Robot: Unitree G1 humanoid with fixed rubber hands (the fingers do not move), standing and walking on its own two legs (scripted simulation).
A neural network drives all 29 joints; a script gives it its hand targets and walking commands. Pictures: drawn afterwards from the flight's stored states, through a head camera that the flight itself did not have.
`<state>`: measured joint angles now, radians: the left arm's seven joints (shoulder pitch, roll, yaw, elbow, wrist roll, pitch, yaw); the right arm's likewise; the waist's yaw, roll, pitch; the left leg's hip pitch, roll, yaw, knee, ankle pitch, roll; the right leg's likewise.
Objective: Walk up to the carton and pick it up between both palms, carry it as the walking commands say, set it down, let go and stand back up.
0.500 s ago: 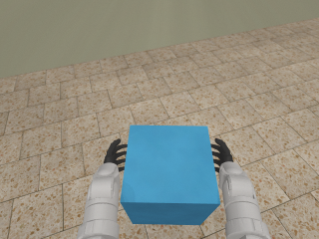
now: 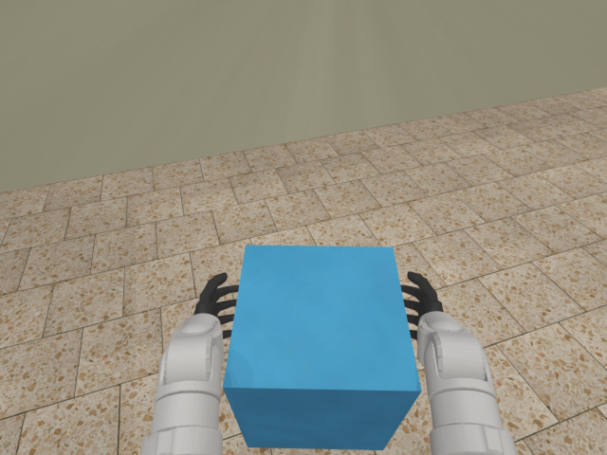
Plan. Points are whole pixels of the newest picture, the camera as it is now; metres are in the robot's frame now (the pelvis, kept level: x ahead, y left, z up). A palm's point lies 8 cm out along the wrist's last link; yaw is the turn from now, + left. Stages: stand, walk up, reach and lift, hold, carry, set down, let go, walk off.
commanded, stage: reach and lift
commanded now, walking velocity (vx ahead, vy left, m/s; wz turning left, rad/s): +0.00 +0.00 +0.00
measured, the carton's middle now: (317, 351) +0.29 +0.00 -0.02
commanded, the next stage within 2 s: hold in 0.80 s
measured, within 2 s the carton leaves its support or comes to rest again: neither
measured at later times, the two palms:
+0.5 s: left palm (204, 326) +0.29 +0.15 +0.05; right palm (425, 323) +0.29 -0.15 +0.05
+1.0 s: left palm (202, 337) +0.28 +0.15 +0.05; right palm (426, 330) +0.28 -0.15 +0.04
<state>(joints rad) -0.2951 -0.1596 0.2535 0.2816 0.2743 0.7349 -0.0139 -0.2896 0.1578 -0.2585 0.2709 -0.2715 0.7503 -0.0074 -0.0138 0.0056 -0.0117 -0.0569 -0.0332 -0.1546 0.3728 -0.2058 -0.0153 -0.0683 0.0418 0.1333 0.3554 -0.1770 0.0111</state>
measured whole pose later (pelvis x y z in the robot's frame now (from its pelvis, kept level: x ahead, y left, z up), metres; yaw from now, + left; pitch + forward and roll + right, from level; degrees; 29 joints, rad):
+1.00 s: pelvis +0.00 +0.00 +0.00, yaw +0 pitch -7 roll +0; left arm -0.23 -0.14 0.19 0.20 0.27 0.77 -0.01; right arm -0.23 0.14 -0.19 0.20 -0.27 0.78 0.00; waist 0.00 0.01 0.01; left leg -0.04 -0.03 -0.15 0.36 -0.20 -0.02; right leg -0.05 0.04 0.12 0.35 -0.18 0.01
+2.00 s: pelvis +0.30 -0.13 -0.02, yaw -29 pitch +4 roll -3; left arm 0.03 -0.13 0.05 -0.57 0.02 1.23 0.14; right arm 0.03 0.13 -0.05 -0.56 -0.01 1.22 -0.16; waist -0.04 0.03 -0.13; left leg 0.03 0.21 0.35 0.43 -0.47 -0.12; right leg -0.47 0.02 -0.24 0.51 -0.15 -0.05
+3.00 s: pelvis +0.73 -0.57 -0.02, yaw -62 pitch +5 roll -1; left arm 0.05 -0.13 0.03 -0.52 0.03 1.21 0.14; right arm 0.05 0.13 -0.05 -0.53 -0.04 1.22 -0.14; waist 0.04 0.03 -0.10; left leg -0.40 0.15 0.06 1.15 -0.42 -0.11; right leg -0.37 0.06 -0.16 0.52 -0.24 -0.10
